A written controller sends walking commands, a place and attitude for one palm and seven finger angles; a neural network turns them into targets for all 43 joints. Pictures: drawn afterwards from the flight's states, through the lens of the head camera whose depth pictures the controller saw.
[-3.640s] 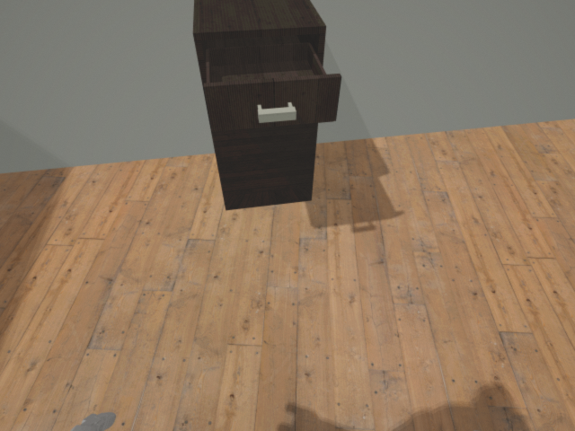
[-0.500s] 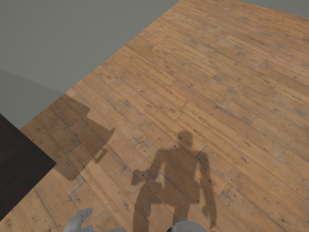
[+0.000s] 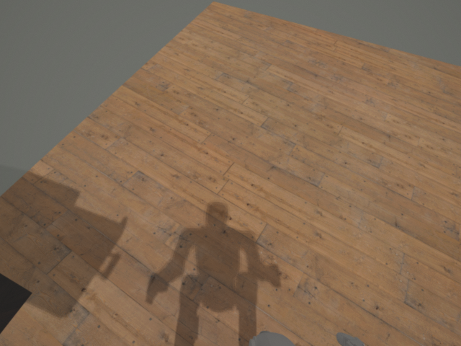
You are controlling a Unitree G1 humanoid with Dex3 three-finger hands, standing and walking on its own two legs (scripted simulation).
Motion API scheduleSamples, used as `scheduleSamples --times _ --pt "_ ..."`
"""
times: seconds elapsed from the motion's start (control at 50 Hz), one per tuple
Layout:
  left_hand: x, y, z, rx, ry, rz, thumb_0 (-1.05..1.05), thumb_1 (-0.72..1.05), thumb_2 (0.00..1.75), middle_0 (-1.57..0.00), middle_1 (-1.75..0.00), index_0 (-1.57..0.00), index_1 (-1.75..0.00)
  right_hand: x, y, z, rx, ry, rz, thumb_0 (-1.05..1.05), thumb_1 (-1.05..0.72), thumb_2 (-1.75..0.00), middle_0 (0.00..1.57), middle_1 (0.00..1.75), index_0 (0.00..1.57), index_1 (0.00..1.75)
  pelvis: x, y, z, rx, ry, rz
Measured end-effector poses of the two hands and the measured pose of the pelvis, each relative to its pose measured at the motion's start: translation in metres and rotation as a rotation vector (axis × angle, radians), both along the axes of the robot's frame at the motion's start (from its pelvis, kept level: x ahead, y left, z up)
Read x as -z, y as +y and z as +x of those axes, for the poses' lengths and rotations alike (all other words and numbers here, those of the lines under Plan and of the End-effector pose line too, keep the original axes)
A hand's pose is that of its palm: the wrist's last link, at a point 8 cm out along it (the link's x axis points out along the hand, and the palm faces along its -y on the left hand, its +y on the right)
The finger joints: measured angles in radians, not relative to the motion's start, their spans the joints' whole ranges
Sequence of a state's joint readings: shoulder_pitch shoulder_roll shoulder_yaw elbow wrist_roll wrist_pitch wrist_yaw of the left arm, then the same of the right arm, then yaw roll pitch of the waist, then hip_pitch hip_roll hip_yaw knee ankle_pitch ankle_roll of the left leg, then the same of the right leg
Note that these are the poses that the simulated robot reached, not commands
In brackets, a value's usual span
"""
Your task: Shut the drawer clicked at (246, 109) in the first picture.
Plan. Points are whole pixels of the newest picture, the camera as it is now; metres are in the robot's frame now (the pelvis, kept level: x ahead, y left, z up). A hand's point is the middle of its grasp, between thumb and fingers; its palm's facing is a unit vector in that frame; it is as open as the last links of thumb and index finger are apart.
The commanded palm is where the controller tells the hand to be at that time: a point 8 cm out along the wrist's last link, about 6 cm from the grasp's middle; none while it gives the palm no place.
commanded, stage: walk to a spot facing it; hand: left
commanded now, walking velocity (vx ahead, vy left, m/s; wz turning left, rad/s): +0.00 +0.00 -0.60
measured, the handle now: out of the picture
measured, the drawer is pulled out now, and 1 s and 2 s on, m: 0.29 0.29 0.29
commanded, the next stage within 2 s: turn to face it in 1.58 s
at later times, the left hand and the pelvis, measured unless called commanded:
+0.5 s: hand (175, 321) +0.18 +0.12 -0.15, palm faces -0.28 -0.92 -0.28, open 7.3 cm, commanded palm none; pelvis +0.01 -0.04 -0.01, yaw -18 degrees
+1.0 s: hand (156, 309) +0.20 +0.16 -0.18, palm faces -0.51 -0.84 -0.17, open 7.3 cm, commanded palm none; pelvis +0.04 +0.02 +0.01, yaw -37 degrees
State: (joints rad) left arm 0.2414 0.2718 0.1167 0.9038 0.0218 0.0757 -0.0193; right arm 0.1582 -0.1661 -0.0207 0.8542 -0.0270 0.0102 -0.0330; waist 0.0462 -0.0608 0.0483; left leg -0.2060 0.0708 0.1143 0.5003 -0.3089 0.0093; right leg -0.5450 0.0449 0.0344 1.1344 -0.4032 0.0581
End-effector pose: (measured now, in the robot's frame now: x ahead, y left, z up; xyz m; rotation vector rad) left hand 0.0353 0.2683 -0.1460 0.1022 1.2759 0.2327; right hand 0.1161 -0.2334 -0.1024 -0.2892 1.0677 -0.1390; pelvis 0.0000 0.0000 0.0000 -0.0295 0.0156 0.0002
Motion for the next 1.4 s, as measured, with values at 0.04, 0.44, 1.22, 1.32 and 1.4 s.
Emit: scheduleSamples --times 0.04,0.44,1.22,1.32,1.4 --pt "-0.002 0.002 0.006 0.028 0.012 -0.004 0.0 0.91 0.9 -0.2 -0.3 -0.2 -0.3 -0.001 -0.002 -0.014 0.038 0.02 -0.003 0.0 -0.9 -0.9 0.2 0.3 0.2 0.3 -0.002 0.002 0.001 0.025 -0.003 -0.008" --pt "-0.026 -0.097 0.147 0.405 -0.157 0.07 0.0 0.91 0.89 -0.2 -0.3 -0.2 -0.3 0.052 -0.067 -0.166 0.455 0.263 0.088 0.0 -0.91 -0.9 0.2 0.3 0.2 0.3 0.011 -0.042 0.009 0.281 -0.026 0.031" --pt "-0.006 -0.124 0.217 0.87 0.007 -0.026 0.0 0.91 0.9 -0.19 -0.3 -0.2 -0.3 0.017 0.06 -0.248 0.94 0.174 0.101 0.0 -0.9 -0.9 0.21 0.3 0.2 0.3 -0.003 0.015 0.026 0.795 -0.01 -0.019" --pt "-0.016 -0.188 0.232 1.003 -0.084 -0.027 0.0 0.91 0.9 -0.19 -0.3 -0.2 -0.3 0.04 0.074 -0.299 1.055 0.219 0.169 0.0 -0.9 -0.9 0.21 0.3 0.2 0.3 0.007 -0.004 0.017 0.867 -0.017 0.007" --pt "-0.022 -0.225 0.237 1.037 -0.196 -0.035 0.0 0.91 0.89 -0.2 -0.3 -0.2 -0.3 0.057 0.072 -0.323 1.086 0.277 0.223 0.0 -0.91 -0.9 0.2 0.3 0.2 0.3 0.016 -0.024 0.012 0.89 -0.028 0.004"
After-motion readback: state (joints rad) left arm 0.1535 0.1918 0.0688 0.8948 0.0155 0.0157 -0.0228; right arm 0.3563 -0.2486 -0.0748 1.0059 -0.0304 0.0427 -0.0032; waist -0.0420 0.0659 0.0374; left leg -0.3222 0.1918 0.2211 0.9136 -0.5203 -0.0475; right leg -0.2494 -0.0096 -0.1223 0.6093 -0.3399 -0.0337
